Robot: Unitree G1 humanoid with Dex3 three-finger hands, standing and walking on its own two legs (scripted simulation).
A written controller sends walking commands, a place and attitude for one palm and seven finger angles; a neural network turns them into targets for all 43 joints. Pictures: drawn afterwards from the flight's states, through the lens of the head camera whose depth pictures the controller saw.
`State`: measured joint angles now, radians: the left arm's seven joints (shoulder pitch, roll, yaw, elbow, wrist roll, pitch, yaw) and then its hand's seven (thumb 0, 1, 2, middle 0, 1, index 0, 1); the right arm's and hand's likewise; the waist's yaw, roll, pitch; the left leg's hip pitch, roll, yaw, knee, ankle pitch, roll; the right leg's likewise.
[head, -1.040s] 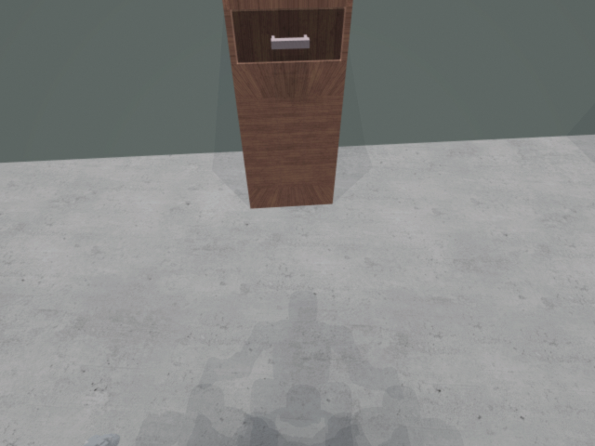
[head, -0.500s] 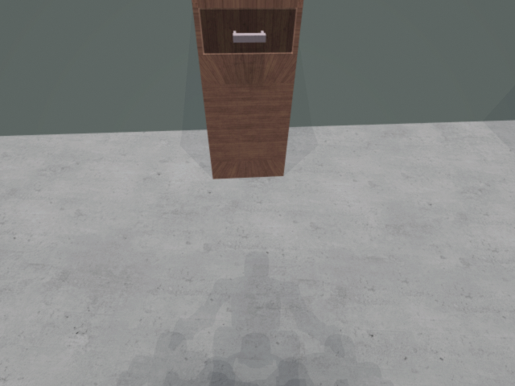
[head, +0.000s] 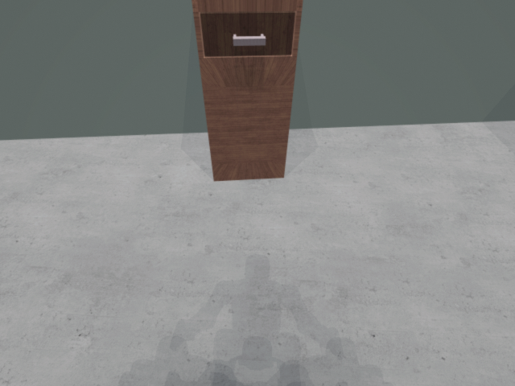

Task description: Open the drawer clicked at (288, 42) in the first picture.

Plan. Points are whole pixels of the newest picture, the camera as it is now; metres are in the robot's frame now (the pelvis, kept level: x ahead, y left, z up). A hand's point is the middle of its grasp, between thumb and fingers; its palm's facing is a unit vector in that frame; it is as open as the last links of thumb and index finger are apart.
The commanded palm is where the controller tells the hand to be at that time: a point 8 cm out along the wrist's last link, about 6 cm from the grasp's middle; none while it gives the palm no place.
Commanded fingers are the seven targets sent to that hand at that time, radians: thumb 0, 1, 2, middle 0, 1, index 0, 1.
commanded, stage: look at it before walking up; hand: left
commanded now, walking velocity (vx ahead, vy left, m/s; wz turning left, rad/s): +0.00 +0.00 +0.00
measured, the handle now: (248, 38) +1.29 +0.11 +0.01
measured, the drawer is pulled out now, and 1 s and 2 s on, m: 0.00 0.00 0.00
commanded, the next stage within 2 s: walk to a spot facing it in 0.60 s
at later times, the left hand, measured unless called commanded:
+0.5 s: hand out of the picture +0.07 +0.24 -0.16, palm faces -0.03 -0.94 -0.34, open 7.4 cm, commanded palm none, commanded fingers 0.00 0.90 0.90 -0.20 -0.30 -0.20 -0.30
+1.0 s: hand out of the picture +0.06 +0.20 -0.19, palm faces -0.10 -0.97 -0.21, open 7.4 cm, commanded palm none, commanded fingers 0.00 0.90 0.90 -0.20 -0.30 -0.20 -0.30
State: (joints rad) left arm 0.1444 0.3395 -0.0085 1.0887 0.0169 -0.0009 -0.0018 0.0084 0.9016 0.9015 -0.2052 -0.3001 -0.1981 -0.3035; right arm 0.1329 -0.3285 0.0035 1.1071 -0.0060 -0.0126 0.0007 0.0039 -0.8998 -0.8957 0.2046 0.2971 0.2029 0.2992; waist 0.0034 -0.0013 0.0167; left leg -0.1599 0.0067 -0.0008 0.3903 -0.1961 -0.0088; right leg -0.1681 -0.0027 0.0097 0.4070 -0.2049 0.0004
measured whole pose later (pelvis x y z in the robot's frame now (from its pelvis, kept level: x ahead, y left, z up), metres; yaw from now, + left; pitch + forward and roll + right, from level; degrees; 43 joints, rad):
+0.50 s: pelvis +0.00 +0.00 +0.00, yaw +0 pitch -2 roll +0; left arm 0.15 0.34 -0.01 1.10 0.02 0.00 0.00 0.01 0.90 0.90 -0.21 -0.30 -0.20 -0.30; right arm 0.13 -0.34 0.00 1.12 0.00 -0.01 0.00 0.00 -0.90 -0.90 0.20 0.30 0.20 0.30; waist 0.00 0.00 0.02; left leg -0.15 0.02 0.00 0.37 -0.19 -0.02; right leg -0.15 0.01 0.01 0.39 -0.20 -0.01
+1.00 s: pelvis +0.05 +0.00 -0.02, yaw -8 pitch +0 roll +1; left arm 0.34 0.24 0.03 1.05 0.03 0.03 -0.03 0.01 0.90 0.90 -0.20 -0.30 -0.20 -0.30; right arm 0.28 -0.23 -0.02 1.06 -0.02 -0.03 0.00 0.00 -0.90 -0.90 0.20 0.30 0.20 0.30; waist 0.02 -0.02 -0.01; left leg -0.17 0.06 0.12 0.57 -0.39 -0.01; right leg -0.30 0.03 0.06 0.73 -0.43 -0.03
